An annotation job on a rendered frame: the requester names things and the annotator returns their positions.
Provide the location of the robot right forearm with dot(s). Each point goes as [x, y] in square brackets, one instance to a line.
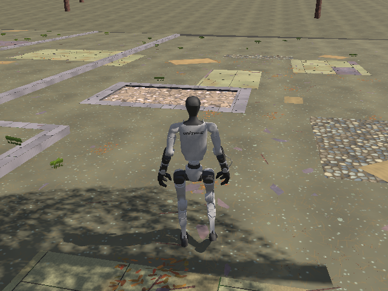
[222, 162]

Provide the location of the right robot hand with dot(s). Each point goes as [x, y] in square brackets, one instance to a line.
[224, 175]

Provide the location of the robot left upper arm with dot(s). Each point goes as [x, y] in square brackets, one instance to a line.
[171, 137]

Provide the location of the robot left foot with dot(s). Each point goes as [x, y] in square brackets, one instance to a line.
[184, 242]

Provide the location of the left robot hand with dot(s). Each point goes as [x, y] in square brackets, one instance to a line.
[161, 178]

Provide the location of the robot right upper arm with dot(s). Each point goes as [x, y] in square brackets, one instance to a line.
[212, 128]

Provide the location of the left robot shin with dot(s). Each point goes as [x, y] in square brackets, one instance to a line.
[182, 216]

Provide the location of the robot left forearm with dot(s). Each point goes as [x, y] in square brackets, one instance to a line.
[164, 163]

